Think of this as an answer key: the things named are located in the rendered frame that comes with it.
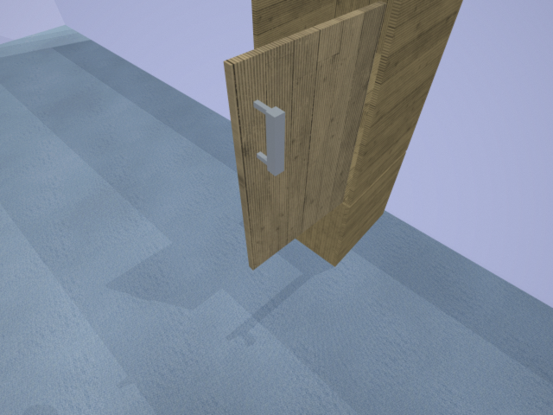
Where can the cupboard door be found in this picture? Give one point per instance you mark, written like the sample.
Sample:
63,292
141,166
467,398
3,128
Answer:
319,77

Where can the handle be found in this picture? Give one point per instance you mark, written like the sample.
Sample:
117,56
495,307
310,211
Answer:
275,135

